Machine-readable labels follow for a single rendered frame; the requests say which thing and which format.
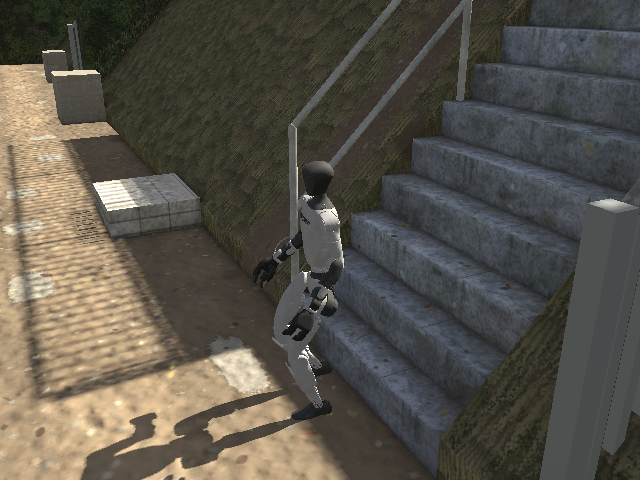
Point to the right robot hand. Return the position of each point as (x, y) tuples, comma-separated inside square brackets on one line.
[(269, 265)]

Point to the robot left upper arm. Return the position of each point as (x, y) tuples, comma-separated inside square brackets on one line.
[(330, 227)]

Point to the robot right upper arm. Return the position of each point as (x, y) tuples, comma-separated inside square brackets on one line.
[(303, 198)]

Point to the right robot thigh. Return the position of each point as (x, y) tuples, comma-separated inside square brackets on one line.
[(289, 304)]

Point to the robot left foot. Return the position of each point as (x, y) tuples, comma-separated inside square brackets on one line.
[(309, 411)]

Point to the robot left forearm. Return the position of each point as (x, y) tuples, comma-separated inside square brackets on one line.
[(319, 293)]

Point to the left robot hand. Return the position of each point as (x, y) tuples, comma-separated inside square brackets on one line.
[(304, 321)]

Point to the robot right forearm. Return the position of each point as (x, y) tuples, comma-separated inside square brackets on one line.
[(289, 248)]

